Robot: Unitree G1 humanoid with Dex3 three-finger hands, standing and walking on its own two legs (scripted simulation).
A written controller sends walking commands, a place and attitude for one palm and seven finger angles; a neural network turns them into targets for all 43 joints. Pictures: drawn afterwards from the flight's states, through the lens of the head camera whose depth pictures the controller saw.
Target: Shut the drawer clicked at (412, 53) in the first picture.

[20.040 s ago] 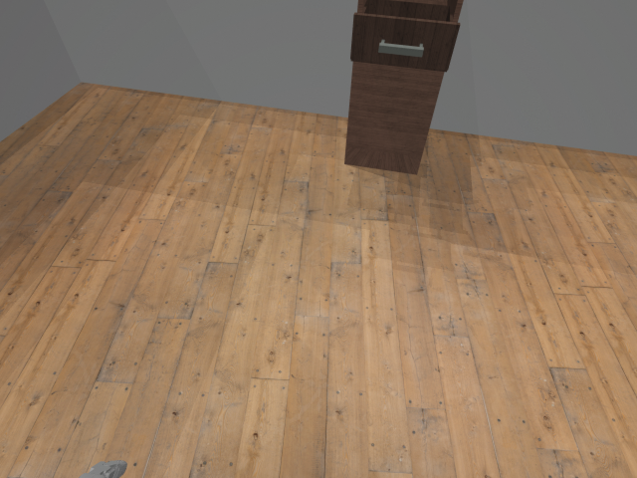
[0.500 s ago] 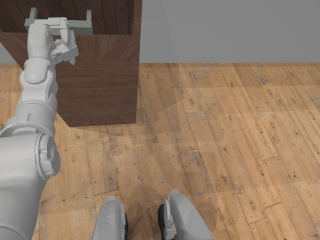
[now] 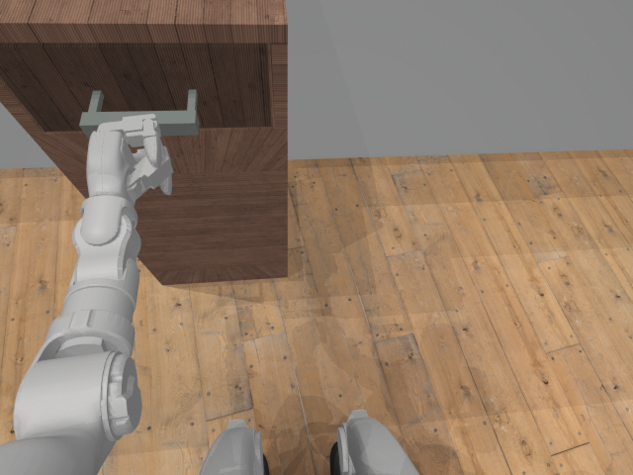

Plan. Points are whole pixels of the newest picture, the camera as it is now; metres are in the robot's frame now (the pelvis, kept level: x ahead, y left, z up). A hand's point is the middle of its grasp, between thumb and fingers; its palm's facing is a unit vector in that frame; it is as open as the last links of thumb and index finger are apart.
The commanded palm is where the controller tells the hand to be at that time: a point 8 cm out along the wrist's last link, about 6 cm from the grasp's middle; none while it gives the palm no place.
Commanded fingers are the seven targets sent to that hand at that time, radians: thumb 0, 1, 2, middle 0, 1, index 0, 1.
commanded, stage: draw the hand back to the body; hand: left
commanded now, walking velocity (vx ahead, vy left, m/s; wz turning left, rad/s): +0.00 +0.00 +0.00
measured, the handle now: (143, 111) +0.57 +0.19 +0.05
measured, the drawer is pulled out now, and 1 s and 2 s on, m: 0.00 0.00 0.00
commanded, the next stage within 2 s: step back with the hand held close in 1.28 s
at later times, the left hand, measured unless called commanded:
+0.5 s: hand (76, 253) +0.33 +0.19 +0.14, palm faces +0.09 -0.98 -0.18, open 3.3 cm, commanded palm +0.29 +0.24 +0.16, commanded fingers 0.00 0.90 0.90 -1.40 -1.60 -1.40 -1.60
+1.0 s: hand out of the picture +0.22 +0.23 +0.22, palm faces +0.39 -0.85 -0.36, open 3.3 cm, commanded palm +0.16 +0.27 +0.25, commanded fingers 0.00 0.90 0.90 -1.40 -1.60 -1.40 -1.60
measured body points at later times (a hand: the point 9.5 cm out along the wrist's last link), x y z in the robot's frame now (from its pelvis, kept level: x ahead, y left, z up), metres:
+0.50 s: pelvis +0.03 -0.01 +0.06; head +0.05 -0.02 +0.51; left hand +0.32 +0.24 +0.15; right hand +0.21 -0.24 -0.03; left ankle +0.00 +0.11 -0.66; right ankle +0.00 -0.12 -0.66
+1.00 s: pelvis +0.02 -0.01 +0.09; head +0.00 -0.04 +0.53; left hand +0.19 +0.27 +0.24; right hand +0.22 -0.21 +0.00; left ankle +0.00 +0.11 -0.66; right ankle +0.00 -0.12 -0.66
